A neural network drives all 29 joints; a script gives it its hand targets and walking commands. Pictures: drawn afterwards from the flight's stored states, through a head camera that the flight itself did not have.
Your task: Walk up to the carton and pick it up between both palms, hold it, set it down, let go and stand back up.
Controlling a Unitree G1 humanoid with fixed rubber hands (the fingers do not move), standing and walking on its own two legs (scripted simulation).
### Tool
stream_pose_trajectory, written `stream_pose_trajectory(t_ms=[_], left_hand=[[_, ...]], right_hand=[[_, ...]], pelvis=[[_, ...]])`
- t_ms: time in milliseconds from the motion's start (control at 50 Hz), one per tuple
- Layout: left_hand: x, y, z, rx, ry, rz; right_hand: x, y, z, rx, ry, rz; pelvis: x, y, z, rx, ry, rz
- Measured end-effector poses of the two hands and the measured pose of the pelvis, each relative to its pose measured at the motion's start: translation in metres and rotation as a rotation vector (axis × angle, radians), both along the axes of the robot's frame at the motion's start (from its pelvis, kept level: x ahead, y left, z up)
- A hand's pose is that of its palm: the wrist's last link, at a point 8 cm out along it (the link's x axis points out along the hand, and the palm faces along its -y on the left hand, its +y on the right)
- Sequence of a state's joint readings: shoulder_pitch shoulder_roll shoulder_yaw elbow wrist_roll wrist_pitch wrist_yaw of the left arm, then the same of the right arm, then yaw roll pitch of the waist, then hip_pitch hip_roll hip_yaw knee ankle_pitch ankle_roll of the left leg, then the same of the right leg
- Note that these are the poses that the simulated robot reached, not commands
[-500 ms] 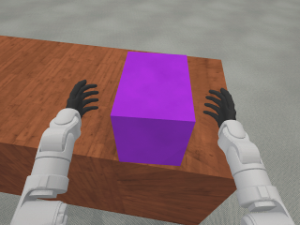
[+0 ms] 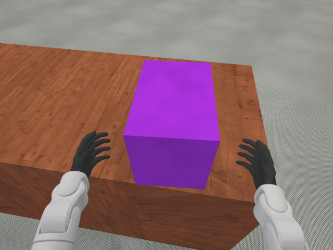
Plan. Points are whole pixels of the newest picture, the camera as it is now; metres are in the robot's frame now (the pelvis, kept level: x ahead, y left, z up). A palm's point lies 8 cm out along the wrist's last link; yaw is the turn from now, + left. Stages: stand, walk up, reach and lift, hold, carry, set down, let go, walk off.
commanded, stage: set down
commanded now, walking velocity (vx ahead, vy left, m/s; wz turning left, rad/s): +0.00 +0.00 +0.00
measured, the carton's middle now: (173, 122) +0.46 +0.02 +0.03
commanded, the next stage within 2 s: let go in 1.74 s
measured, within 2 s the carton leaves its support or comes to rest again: neither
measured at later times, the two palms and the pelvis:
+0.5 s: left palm (74, 218) +0.19 +0.23 +0.01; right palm (263, 224) +0.20 -0.18 +0.01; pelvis +0.02 +0.01 +0.00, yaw +1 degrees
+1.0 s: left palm (78, 227) +0.19 +0.23 -0.03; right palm (265, 233) +0.19 -0.20 -0.03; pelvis +0.02 +0.00 +0.00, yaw +0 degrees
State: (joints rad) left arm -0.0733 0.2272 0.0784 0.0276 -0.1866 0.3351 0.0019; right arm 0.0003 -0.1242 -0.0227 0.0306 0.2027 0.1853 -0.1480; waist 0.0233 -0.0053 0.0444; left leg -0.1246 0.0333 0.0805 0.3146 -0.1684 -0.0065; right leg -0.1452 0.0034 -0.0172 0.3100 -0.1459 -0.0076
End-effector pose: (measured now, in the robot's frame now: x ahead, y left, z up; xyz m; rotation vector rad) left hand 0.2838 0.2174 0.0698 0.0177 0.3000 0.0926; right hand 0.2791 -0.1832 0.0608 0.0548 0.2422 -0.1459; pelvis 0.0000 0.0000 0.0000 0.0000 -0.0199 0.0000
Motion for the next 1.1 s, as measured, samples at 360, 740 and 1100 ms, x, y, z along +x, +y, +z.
stream_pose_trajectory(t_ms=[360,740,1100], left_hand=[[-0.08,0.009,-0.048,-0.002,0.029,0.006],[-0.1,0.008,-0.089,0.042,0.162,0.022],[-0.101,0.013,-0.112,0.087,0.305,0.016]], right_hand=[[-0.067,0.005,-0.039,-0.024,0.07,0.016],[-0.093,-0.004,-0.083,-0.067,0.196,0.025],[-0.09,-0.013,-0.09,-0.121,0.228,0.07]], pelvis=[[0.02,0.009,0.0,-0.013,-0.006,0.012],[0.012,0.008,-0.001,-0.007,-0.041,-0.001],[0.018,0.002,0.0,-0.006,-0.055,-0.001]])
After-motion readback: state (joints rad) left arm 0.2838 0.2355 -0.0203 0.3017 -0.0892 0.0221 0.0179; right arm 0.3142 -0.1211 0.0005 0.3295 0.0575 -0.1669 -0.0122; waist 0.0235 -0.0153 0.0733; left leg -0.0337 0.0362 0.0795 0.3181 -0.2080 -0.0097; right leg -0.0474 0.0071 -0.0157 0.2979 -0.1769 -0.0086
